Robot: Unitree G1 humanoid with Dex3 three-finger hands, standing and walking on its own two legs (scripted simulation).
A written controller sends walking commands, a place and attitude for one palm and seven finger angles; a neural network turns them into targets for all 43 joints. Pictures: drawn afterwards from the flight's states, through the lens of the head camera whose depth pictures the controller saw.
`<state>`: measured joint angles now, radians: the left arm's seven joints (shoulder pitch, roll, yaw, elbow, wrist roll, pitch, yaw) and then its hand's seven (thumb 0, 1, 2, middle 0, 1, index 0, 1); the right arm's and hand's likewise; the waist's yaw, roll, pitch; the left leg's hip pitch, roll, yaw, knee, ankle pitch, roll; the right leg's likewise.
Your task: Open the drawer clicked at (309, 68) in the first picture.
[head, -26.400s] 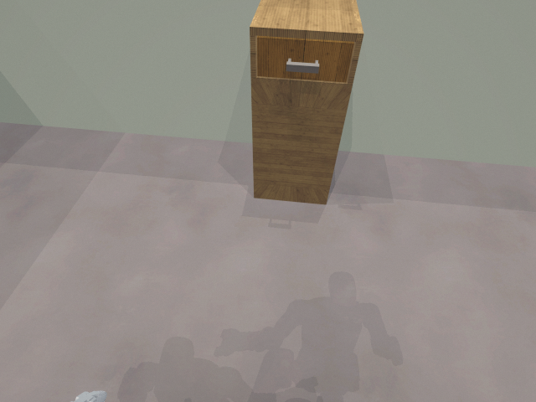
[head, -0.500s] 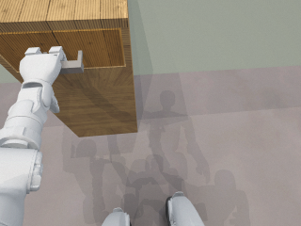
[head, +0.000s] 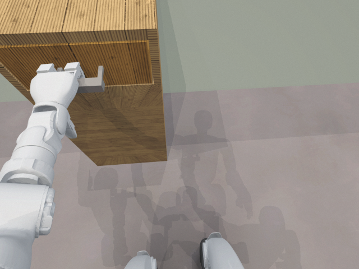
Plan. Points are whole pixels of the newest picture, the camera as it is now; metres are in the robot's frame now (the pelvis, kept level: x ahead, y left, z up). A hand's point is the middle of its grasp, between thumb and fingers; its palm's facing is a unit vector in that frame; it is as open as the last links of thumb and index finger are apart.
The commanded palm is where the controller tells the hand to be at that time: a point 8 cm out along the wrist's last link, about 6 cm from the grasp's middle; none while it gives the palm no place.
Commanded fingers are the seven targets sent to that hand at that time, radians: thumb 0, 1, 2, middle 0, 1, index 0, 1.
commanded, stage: close the thumb around the handle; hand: left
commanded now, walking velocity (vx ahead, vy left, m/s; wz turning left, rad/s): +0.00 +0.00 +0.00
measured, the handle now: (79, 78) +0.55 +0.21 +0.03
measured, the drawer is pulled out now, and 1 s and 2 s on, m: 0.00 0.01 0.14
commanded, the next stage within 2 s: pull the drawer open in 0.58 s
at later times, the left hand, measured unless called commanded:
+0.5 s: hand (66, 102) +0.50 +0.24 +0.01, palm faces -0.08 +0.01 -1.00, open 5.8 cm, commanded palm +0.48 +0.23 +0.06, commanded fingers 0.00 0.90 0.90 -0.40 -1.35 -0.40 -1.35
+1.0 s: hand (66, 106) +0.48 +0.24 +0.01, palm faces -0.08 -0.01 -1.00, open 5.8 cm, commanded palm +0.44 +0.23 +0.06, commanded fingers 0.00 0.90 0.90 -0.40 -1.35 -0.40 -1.35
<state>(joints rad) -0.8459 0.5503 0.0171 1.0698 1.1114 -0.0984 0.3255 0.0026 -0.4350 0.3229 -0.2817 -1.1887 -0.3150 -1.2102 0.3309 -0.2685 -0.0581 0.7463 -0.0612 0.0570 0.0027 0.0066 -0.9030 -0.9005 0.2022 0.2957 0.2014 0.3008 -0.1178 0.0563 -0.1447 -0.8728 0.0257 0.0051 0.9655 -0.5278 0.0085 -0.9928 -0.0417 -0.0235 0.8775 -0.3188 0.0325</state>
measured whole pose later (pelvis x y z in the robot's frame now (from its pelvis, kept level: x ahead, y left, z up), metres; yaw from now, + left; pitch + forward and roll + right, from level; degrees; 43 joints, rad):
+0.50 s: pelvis +0.00 +0.00 +0.00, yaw +0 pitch +25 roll -1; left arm -0.88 0.56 0.01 1.10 1.12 -0.09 0.33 0.00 0.70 0.81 -0.36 -1.30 -0.39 -1.33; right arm 0.32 -0.27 -0.06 0.75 -0.06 0.06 0.00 0.01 -0.90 -0.90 0.20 0.30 0.20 0.30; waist -0.12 0.05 -0.14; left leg -0.89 0.02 0.01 0.98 -0.53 0.01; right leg -1.01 -0.04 -0.02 0.89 -0.32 0.03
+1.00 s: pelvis +0.01 +0.00 +0.01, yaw -1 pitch +24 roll -1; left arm -0.74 0.53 0.03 0.97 1.09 -0.07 0.32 0.01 0.72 0.79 -0.35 -1.33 -0.34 -1.35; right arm 0.34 -0.27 -0.07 0.74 -0.05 0.07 0.00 0.01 -0.90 -0.90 0.20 0.30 0.20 0.30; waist -0.10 0.06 -0.14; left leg -0.82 0.03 0.03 0.92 -0.52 0.01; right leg -0.95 -0.03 0.00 0.84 -0.31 0.04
